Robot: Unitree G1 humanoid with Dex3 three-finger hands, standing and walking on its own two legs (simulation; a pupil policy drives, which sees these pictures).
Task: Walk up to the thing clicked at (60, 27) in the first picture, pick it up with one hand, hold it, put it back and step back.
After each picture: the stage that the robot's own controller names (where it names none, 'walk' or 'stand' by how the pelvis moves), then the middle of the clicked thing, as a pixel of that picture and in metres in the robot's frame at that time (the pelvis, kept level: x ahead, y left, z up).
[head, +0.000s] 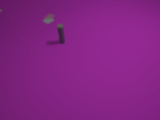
stand; (61, 34) +1.47 +0.34 -0.66
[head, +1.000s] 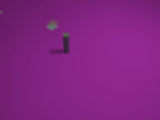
walk; (66, 43) +1.33 +0.20 -0.64
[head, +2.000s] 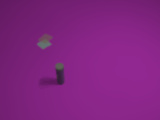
walk; (60, 74) +0.81 +0.21 -0.64
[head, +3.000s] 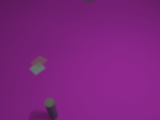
walk; (51, 109) +0.53 +0.26 -0.64
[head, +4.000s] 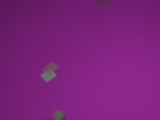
stand; out of the picture +0.43 +0.24 -0.64
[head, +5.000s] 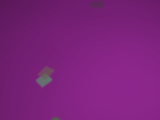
stand; out of the picture +0.39 +0.24 -0.66
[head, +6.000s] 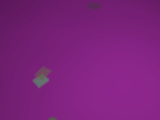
stand; out of the picture +0.40 +0.25 -0.66
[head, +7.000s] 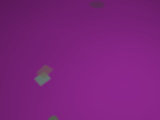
stand; out of the picture +0.40 +0.24 -0.66
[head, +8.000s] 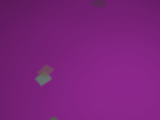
stand; out of the picture +0.39 +0.24 -0.66
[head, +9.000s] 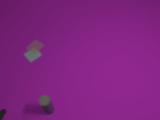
go down; (47, 105) +0.42 +0.25 -0.61
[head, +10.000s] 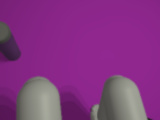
go down; (7, 44) +0.46 +0.31 -0.23
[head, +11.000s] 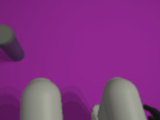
close in; (11, 46) +0.46 +0.31 -0.25
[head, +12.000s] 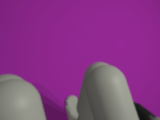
close in; out of the picture +0.43 +0.35 -0.16
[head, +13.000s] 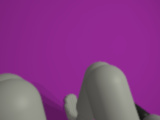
lift; out of the picture +0.42 +0.35 -0.16
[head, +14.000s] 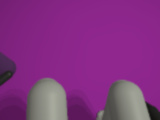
lift; out of the picture +0.33 +0.30 -0.03
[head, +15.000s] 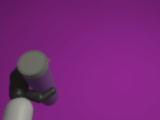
hold; (42, 83) +0.32 +0.16 +0.07
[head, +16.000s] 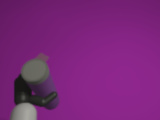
hold; (44, 88) +0.32 +0.16 +0.02
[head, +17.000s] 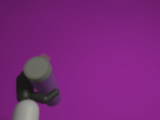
crouch; (46, 85) +0.33 +0.16 +0.03
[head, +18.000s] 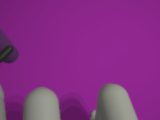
crouch; out of the picture +0.45 +0.27 -0.07
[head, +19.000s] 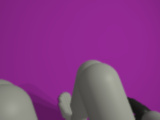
lower; out of the picture +0.43 +0.34 -0.16
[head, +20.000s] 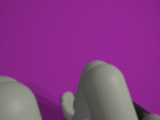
lower; out of the picture +0.43 +0.35 -0.16
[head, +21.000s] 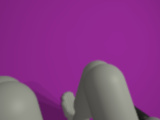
lower; out of the picture +0.43 +0.35 -0.16
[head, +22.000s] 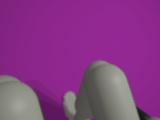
lower; out of the picture +0.42 +0.35 -0.16
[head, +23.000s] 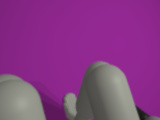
loosen; out of the picture +0.42 +0.33 -0.17
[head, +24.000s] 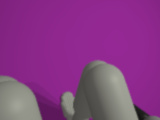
withdraw; out of the picture +0.42 +0.33 -0.16
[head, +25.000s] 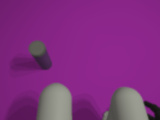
walk; (42, 57) +0.47 +0.25 -0.31
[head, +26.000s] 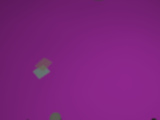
stand; out of the picture +0.40 +0.21 -0.59
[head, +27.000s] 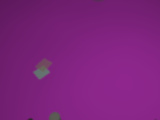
stand; out of the picture +0.40 +0.22 -0.60
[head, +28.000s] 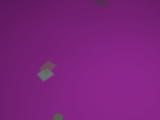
stand; out of the picture +0.41 +0.21 -0.64
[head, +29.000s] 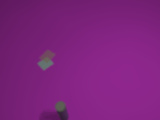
walk; (62, 112) +0.44 +0.20 -0.64
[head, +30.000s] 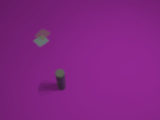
walk; (60, 80) +0.65 +0.17 -0.64
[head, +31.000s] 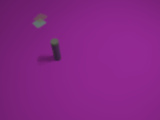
walk; (56, 50) +0.96 +0.33 -0.62
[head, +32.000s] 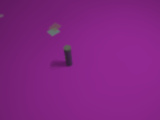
stand; (68, 56) +1.04 +0.24 -0.65
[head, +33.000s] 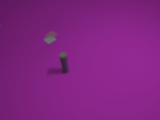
stand; (64, 63) +1.03 +0.26 -0.66
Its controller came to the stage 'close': yes
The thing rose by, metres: 0.67
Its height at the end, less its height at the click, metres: +0.00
